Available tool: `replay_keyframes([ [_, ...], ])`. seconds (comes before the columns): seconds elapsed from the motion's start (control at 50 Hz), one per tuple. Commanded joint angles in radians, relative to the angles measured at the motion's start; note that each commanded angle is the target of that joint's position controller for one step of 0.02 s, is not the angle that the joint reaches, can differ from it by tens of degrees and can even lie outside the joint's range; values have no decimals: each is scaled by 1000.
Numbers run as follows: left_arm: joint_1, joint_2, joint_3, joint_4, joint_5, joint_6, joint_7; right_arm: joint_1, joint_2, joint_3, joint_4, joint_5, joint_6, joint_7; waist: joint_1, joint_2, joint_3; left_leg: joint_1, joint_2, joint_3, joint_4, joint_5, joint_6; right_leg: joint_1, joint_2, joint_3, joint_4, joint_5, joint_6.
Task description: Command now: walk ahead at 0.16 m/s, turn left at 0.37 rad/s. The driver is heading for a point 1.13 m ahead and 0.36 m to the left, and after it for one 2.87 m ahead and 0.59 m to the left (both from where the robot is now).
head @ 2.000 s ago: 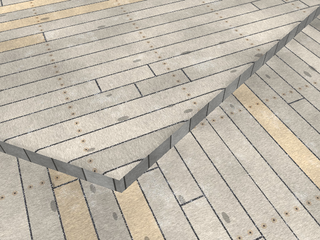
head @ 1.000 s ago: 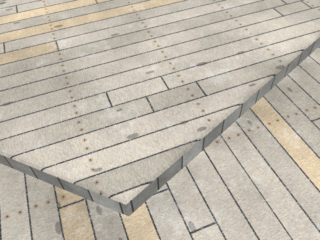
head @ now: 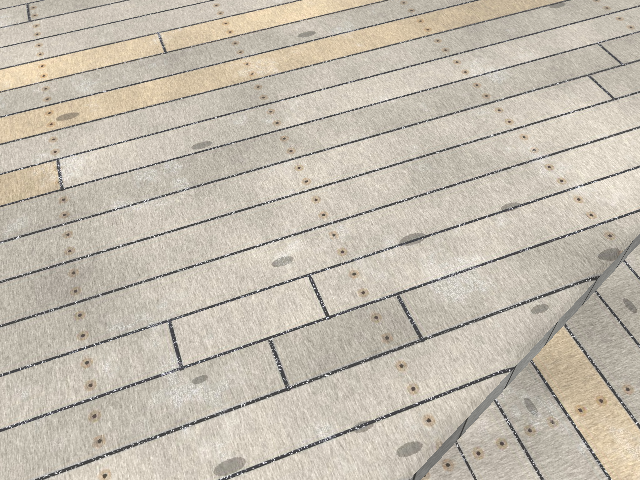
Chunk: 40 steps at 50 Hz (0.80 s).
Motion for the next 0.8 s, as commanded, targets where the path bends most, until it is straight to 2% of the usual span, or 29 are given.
replay_keyframes([
  [0.02, -58, 146, 23, -72, 1, 7, 29, 132, -65, -28, -34, -2, 42, -19, -42, -144, -121, 1, 15, 7, 212, -8, -24, 44, -357, 139, -134, 596, -219],
  [0.04, -57, 145, 21, -76, -4, 19, 39, 106, -75, -35, -51, -2, 52, -24, -35, -124, -107, -60, 16, 2, 262, -17, -26, 66, -367, 139, -143, 502, -218],
  [0.08, -32, 149, 21, -76, -12, 42, 60, 50, -69, -41, -88, -4, 60, -33, -17, -104, -82, -172, 17, -4, 314, -15, -30, 133, -367, 131, -150, 365, -207],
  [0.1, 2, 145, 19, -75, -12, 54, 69, 29, -55, -40, -102, -5, 66, -36, 2, -123, -77, -258, 9, 16, 409, -58, -41, 208, -379, 135, -134, 353, -205],
  [0.12, 31, 143, 19, -72, -16, 63, 77, 3, -48, -38, -123, -3, 67, -37, 17, -115, -74, -333, 12, 4, 460, -82, -48, 267, -389, 136, -128, 343, -204],
  [0.16, 77, 160, 26, -70, -16, 82, 95, -75, -20, -24, -184, 4, 59, -37, 43, -95, -63, -474, 20, -18, 518, -122, -62, 376, -408, 129, -119, 343, -198],
  [0.2, 107, 161, 28, -77, -16, 92, 110, -112, -11, -16, -226, -1, 56, -31, 56, -111, -64, -575, 31, -21, 569, -163, -77, 460, -427, 121, -102, 356, -189],
  [0.22, 120, 168, 31, -81, -11, 99, 116, -124, 8, -7, -250, -5, 57, -26, 57, -127, -77, -612, 40, -11, 628, -188, -84, 483, -436, 108, -91, 370, -188],
  [0.26, 121, 175, 34, -86, -15, 110, 126, -156, 24, 8, -312, -6, 59, -18, 39, -139, -58, -676, 68, -40, 679, -236, -82, 461, -468, 102, -86, 391, -173],
  [0.3, 112, 200, 45, -106, -17, 114, 130, -175, 37, 22, -355, -8, 60, -11, 30, -130, -60, -707, 86, -41, 677, -224, -76, 447, -469, 70, -77, 384, -153],
  [0.32, 94, 210, 52, -112, -29, 124, 130, -193, 54, 36, -389, -13, 56, -5, 11, -139, -59, -698, 104, -21, 557, -199, -75, 417, -429, 36, -72, 296, -132],
  [0.34, 70, 222, 59, -119, -33, 129, 130, -229, 69, 50, -420, -19, 50, 5, 3, -135, -58, -630, 125, 3, 405, -132, -64, 361, -394, -11, -75, 243, -105],
  [0.36, 23, 246, 66, -138, -26, 135, 129, -233, 83, 63, -447, -19, 44, 20, -22, -149, -97, -452, 145, -14, 195, -67, -25, 257, -383, -48, -88, 261, -84],
  [0.38, -23, 288, 79, -149, -36, 149, 117, -193, 63, 62, -431, -3, 45, 31, -50, -173, -134, -199, 78, 130, 6, -124, -3, 132, -326, -124, -125, 251, -91],
  [0.4, 5, 292, 84, -149, -50, 146, 105, -170, 26, 44, -412, 13, 49, 36, -33, -208, -127, -88, 55, 169, -82, -99, 3, 111, -348, -115, -127, 236, -97],
  [0.42, 44, 282, 81, -125, -63, 134, 81, -90, 0, 29, -384, -11, 43, 39, -50, -199, -156, 11, -6, 259, -30, -14, 42, 126, -384, -143, -95, 485, -112],
  [0.44, 39, 285, 78, -109, -81, 128, 62, -13, -27, 8, -368, -13, 38, 39, -111, -197, -174, 88, -42, 236, -150, 52, 94, 162, -360, -177, 24, 734, -71],
  [0.46, 107, 228, 60, -98, -71, 117, 49, 90, -130, -39, -347, -8, 34, 31, -143, -93, -246, 279, -113, 112, -299, 257, 177, 109, -285, -198, 293, 805, 4],
  [0.48, 21, 135, 28, -226, -37, 102, 48, 171, -310, -89, -338, -36, 28, 13, -139, 402, -336, 485, 179, -588, -659, 434, 396, -343, -43, -130, 763, -262, 137],
  [0.5, 5, 183, 42, -193, -41, 85, 27, 73, -294, -78, -390, -72, 6, 24, -105, 214, -518, 460, 259, -792, -728, 302, 437, -306, 14, 241, 1035, -445, 114],
  [0.52, -39, 156, 37, -208, -70, 90, 15, 28, -240, -54, -402, -72, -15, 41, -95, 137, -446, 379, 283, -693, -758, 187, 391, -381, 9, 246, 1106, -396, 84],
  [0.54, -67, 131, 29, -220, -67, 92, 23, 4, -176, -38, -393, -41, -31, 51, -69, 105, -306, 306, 231, -637, -752, 90, 345, -443, -3, 228, 1074, -368, 60],
  [0.56, -73, 130, 28, -233, -47, 90, 37, -25, -117, -24, -383, -13, -30, 48, -45, 92, -198, 235, 195, -574, -718, 26, 293, -498, -28, 227, 1048, -320, 52],
  [0.58, -47, 149, 31, -238, -40, 97, 44, -60, -71, -12, -375, -8, -28, 40, -4, 101, -173, 128, 143, -501, -694, -44, 259, -436, -48, 234, 1026, -267, 43],
  [0.6, -20, 152, 32, -238, -42, 106, 47, -75, -52, -8, -384, -16, -26, 34, 16, 102, -163, 76, 119, -476, -722, -90, 246, -392, -37, 224, 1064, -225, 40],
  [0.64, 8, 139, 26, -253, -44, 114, 48, -71, -61, -6, -399, -24, -35, 14, 32, 78, -171, 88, 135, -468, -761, 21, 262, -406, -12, 217, 1146, -187, 47],
  [0.68, 8, 131, 19, -270, -42, 116, 52, -43, -66, -3, -404, -21, -41, -2, 30, 46, -170, 121, 117, -408, -788, 38, 257, -432, -11, 213, 1140, -143, 53],
  [0.74, 5, 120, 11, -297, -41, 121, 51, -27, -61, 14, -413, -19, -31, -22, 25, 35, -159, 175, 99, -355, -829, -2, 251, -489, 0, 211, 1160, -91, 73],
  [0.8, 3, 113, 5, -315, -43, 117, 56, -8, -53, 30, -421, -23, -19, -36, 13, 41, -147, 214, 100, -324, -852, 38, 270, -503, 10, 210, 1122, -55, 112],
])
